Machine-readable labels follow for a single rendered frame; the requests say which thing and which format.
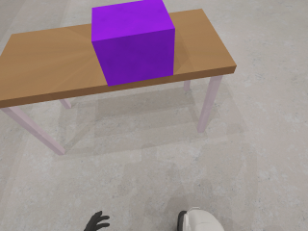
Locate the right robot thigh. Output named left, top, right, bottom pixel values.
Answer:
left=183, top=209, right=224, bottom=231

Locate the right robot foot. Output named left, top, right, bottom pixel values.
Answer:
left=177, top=211, right=187, bottom=231

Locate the table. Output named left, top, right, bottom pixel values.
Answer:
left=0, top=9, right=237, bottom=156

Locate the carton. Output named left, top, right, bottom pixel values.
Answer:
left=91, top=0, right=175, bottom=87

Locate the left robot hand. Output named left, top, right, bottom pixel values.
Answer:
left=84, top=211, right=110, bottom=231

